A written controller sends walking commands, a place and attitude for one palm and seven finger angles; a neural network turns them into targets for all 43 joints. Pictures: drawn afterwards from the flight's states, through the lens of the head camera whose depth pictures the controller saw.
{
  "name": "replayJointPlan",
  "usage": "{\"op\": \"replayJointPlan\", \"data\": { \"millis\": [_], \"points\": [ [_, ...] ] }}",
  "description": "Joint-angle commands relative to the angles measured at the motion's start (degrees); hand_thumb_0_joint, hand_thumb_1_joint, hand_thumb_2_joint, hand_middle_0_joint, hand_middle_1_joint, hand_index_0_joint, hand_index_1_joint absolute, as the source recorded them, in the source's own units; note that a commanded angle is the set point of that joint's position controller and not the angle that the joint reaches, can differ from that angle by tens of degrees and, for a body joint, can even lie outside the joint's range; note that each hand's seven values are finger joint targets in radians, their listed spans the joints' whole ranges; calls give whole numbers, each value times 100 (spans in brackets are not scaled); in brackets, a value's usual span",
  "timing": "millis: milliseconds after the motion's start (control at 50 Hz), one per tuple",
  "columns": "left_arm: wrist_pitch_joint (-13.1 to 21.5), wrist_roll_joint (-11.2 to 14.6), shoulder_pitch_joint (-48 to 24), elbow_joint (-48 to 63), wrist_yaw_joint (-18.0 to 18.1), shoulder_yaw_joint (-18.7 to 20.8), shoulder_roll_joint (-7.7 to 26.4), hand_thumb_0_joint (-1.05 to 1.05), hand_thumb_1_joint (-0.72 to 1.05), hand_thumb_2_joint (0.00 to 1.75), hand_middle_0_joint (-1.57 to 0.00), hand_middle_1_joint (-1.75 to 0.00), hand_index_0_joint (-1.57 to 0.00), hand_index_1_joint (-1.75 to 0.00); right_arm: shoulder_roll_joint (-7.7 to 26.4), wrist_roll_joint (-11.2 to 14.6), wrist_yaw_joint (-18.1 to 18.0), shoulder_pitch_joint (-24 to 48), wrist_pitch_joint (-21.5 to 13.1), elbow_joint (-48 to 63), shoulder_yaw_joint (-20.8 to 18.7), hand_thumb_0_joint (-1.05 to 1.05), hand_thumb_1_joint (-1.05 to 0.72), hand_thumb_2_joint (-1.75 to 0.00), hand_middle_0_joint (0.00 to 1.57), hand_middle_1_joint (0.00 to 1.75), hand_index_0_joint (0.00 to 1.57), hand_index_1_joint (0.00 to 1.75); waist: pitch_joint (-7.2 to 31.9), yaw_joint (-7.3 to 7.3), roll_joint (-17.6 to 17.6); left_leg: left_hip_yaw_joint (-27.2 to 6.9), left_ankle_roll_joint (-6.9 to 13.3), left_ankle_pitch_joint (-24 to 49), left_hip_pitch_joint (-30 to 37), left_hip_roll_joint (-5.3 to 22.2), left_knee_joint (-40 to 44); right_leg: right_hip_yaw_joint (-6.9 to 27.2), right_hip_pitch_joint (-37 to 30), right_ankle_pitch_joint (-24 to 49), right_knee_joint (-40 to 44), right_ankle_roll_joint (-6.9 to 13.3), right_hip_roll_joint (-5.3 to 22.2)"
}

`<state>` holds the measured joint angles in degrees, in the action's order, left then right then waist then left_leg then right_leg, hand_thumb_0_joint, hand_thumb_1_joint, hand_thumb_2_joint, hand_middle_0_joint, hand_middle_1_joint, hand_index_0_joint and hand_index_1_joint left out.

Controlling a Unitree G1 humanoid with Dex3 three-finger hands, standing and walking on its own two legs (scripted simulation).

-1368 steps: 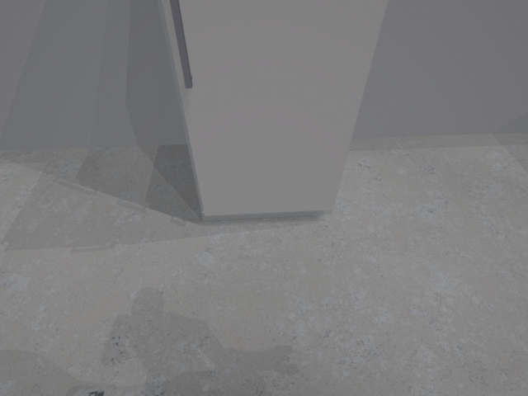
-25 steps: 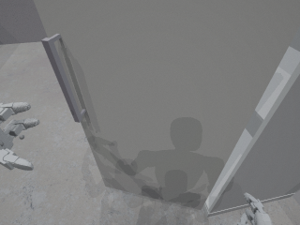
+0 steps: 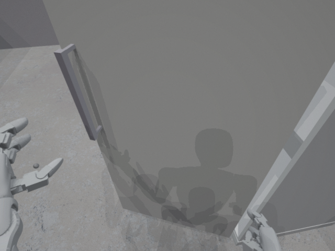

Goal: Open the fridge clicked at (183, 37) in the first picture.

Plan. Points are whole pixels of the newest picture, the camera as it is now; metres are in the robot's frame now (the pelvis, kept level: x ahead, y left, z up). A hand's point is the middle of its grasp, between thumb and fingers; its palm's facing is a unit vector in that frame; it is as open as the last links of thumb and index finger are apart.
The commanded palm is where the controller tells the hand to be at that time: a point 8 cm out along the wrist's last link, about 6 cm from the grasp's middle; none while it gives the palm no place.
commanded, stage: draw the hand back to the body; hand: left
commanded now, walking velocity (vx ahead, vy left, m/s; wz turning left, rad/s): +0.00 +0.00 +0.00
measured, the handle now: (83, 98) +0.45 +0.31 +0.13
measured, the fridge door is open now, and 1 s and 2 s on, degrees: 65 65 65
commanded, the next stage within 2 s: step back with the hand held close in 0.60 s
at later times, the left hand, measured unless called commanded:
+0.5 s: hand (55, 174) +0.20 +0.25 +0.15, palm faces +0.49 -0.79 -0.36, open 7.5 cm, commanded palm +0.15 +0.28 +0.17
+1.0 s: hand (48, 183) +0.18 +0.26 +0.14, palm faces +0.38 -0.80 -0.47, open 7.4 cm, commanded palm +0.13 +0.30 +0.17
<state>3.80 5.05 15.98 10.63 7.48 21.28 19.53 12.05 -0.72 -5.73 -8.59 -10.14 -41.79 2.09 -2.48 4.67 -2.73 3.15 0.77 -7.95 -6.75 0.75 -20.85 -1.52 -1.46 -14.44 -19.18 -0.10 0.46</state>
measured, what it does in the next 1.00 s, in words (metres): stands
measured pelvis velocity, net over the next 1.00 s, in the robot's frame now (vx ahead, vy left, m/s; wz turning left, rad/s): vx -0.01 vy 0.00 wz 0.01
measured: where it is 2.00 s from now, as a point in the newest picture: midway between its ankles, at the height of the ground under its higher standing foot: outside the picture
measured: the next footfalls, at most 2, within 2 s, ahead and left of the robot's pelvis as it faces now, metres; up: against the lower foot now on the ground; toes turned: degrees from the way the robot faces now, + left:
none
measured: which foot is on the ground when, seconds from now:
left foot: down 0.00-1.00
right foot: down 0.00-1.00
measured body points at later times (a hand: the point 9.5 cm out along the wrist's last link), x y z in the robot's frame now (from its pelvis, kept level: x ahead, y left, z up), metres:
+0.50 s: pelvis +0.01 -0.02 +0.00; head -0.01 -0.05 +0.45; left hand +0.16 +0.29 +0.17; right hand +0.21 -0.25 -0.09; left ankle +0.05 +0.11 -0.75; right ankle -0.04 -0.12 -0.75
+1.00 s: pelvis -0.01 +0.00 -0.01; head -0.01 -0.02 +0.44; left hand +0.16 +0.30 +0.17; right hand +0.18 -0.24 -0.09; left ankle +0.05 +0.11 -0.75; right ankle -0.04 -0.12 -0.75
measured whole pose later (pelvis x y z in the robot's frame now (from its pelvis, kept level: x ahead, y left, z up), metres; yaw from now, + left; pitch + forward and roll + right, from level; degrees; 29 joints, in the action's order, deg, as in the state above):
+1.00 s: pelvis -0.01 +0.00 -0.01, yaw +0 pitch -1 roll -1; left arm 5.4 3.8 30.8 25.0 6.4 19.4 22.6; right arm 13.9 0.4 -6.6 -9.2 -1.7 -33.7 0.0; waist -0.4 1.5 -3.8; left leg 2.4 0.8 -10.9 -17.6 1.6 -29.9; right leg -2.1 9.0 -17.6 -28.1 -0.2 -0.1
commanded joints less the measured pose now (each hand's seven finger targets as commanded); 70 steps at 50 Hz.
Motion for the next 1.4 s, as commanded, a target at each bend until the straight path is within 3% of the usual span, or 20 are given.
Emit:
{"op": "replayJointPlan", "data": {
  "millis": [0, 200, 280, 360, 540, 600, 660, 700, 720, 740, 760, 820, 880, 960, 1020, 1080, 1160, 1280, 1340, 1380],
  "points": [
    [397, -17, -322, 1645, 72, 592, 1250, 0, 54, 73, -21, -51, -21, -51, 760, 11, -13, 775, -233, 970, -313, 0, -90, -90, 20, 30, 20, 30, 559, -25, -173, -146, -23, 667, 753, 62, 293, -24, 595, 853, 407, 102, -221],
    [426, -29, 407, 2268, 47, 323, 1006, 0, 90, 90, -20, -30, -20, -30, 716, 4, 3, 763, -140, 1104, -351, 0, -90, -90, 20, 30, 20, 30, 358, -59, -28, -16, 35, 751, 727, 19, 118, 1, 689, 1112, 410, 35, -171],
    [437, -17, 406, 2100, 76, 466, 1106, 0, 90, 90, -20, -30, -20, -30, 698, 1, -39, 744, -104, 1049, -359, 0, -90, -90, 20, 30, 20, 30, 225, -59, 114, 13, 64, 701, 667, -6, 66, 32, 739, 1180, 432, 17, -136],
    [458, -23, 317, 2118, 70, 457, 1110, 0, 90, 90, -20, -30, -20, -30, 696, -6, -69, 750, -104, 1036, -358, 0, -90, -90, 20, 30, 20, 30, 298, -56, -86, 45, 82, 711, 750, -21, 24, 61, 735, 1242, 427, 6, -104],
    [452, -5, 427, 2037, 37, 444, 1097, 0, 90, 90, -20, -30, -20, -30, 691, -11, -76, 756, -88, 1027, -375, 0, -90, -90, 20, 30, 20, 30, 340, -38, 249, 58, 122, 822, 737, -21, -47, 103, 695, 1579, 370, -57, -55],
    [487, -19, 355, 2189, 48, 481, 1139, 0, 90, 90, -20, -30, -20, -30, 679, -11, -71, 743, -108, 1026, -373, 0, -90, -90, 20, 30, 20, 30, 417, -43, 17, 62, 104, 882, 768, -31, -75, 100, 676, 1611, 346, -44, -65],
    [458, -1, 464, 2069, 34, 464, 1085, 0, 90, 90, -20, -30, -20, -30, 668, -9, -73, 767, -98, 1026, -371, 0, -90, -90, 20, 30, 20, 30, 297, -37, 217, 62, 114, 878, 710, -21, -70, 82, 715, 1649, 339, -63, -65],
    [503, -21, 213, 2344, 34, 369, 1074, 0, 90, 90, -20, -30, -20, -30, 663, 0, -64, 791, -111, 1057, -364, 0, -90, -90, 20, 30, 20, 30, 369, -54, -47, 61, 112, 861, 761, -41, -80, 95, 730, 1589, 339, -52, -56],
    [731, -66, -801, 2648, 100, 1157, 2096, 0, 90, 90, -20, -30, -20, -30, 676, 100, -8, 786, 39, 1252, -242, 0, -90, -90, 20, 30, 20, 30, -134, -243, -316, -76, 93, 642, 312, 76, -375, 371, 1296, 1993, 482, -62, 234],
    [652, -97, 233, 1880, 2, 585, 1310, 0, 90, 90, -20, -30, -20, -30, 629, 31, -35, 774, 139, 1072, -273, 0, -90, -90, 20, 30, 20, 30, -82, -285, 371, -205, 111, 1001, 76, 169, -715, 235, 1505, 2466, 314, -61, 435],
    [591, -133, 620, 1802, -48, 433, 1128, 0, 90, 90, -20, -30, -20, -30, 655, 62, 11, 691, 219, 1248, -307, 0, -90, -90, 20, 30, 20, 30, 217, -256, 698, -154, 118, 1138, 84, 166, -935, 310, 1476, 2931, 171, -147, 537],
    [595, -157, 1041, 2307, -21, 568, 1281, 0, 90, 90, -20, -30, -20, -30, 660, 106, -20, 557, 396, 1477, -353, 0, -90, -90, 20, 30, 20, 30, 1075, -244, 201, -98, 113, 1596, 105, 206, -1018, 239, 1134, 3260, -341, -104, 667],
    [547, -133, 1252, 2583, 44, 681, 1404, 0, 90, 90, -20, -30, -20, -30, 675, 136, -59, 518, 536, 1663, -355, 0, -90, -90, 20, 30, 20, 30, 1158, -266, -101, -184, 96, 1765, 113, 306, -1010, 236, 1450, 2281, -417, -22, 564],
    [563, -108, 1234, 2601, 141, 849, 1556, 0, 90, 90, -20, -30, -20, -30, 708, 131, -143, 512, 602, 1758, -352, 0, -90, -90, 20, 30, 20, 30, 988, -268, 45, -397, 87, 1514, -139, 424, -801, 170, 1637, 1450, -500, 10, 404],
    [626, -109, 1042, 2641, 185, 855, 1580, 0, 90, 90, -20, -30, -20, -30, 781, 132, -168, 498, 585, 1773, -371, 0, -90, -90, 20, 30, 20, 30, 913, -262, -64, -610, 107, 789, -398, 511, -463, 153, 1619, 721, -541, 20, 245],
    [699, -136, 1011, 2528, 213, 737, 1396, 0, 90, 90, -20, -30, -20, -30, 821, 118, -168, 491, 521, 1770, -356, 0, -90, -90, 20, 30, 20, 30, 709, -258, -341, -887, 185, -529, -992, 653, 120, 116, 1439, -25, -732, -16, 28],
    [808, -220, 934, 2496, 243, 724, 1297, 0, 90, 90, -20, -30, -20, -30, 848, 106, -149, 456, 443, 1738, -374, 0, -90, -90, 20, 30, 20, 30, 607, -260, -356, -1035, 249, -2012, -1771, 684, 504, 156, 1058, -405, -819, 8, -18],
    [913, -244, 946, 2757, 306, 758, 1359, 0, 90, 90, -20, -30, -20, -30, 752, 74, -118, 400, 376, 1677, -374, 0, -90, -90, 20, 30, 20, 30, 622, -316, 63, -750, 110, -1880, -1506, 437, -104, 458, 1677, -927, -295, 194, 319],
    [965, -265, 868, 2932, 344, 831, 1408, 0, 90, 90, -20, -30, -20, -30, 769, 48, -144, 403, 302, 1632, -371, 0, -90, -90, 20, 30, 20, 30, 666, -324, -203, -939, 141, -1894, -1581, 554, 108, 324, 1568, -670, -591, 134, 190],
    [1003, -286, 876, 2855, 337, 838, 1337, 0, 90, 90, -20, -30, -20, -30, 793, 48, -151, 428, 281, 1645, -394, 0, -90, -90, 20, 30, 20, 30, 667, -307, -458, -1095, 176, -2558, -2000, 673, 436, 190, 1267, -906, -854, 88, -3]
  ]
}}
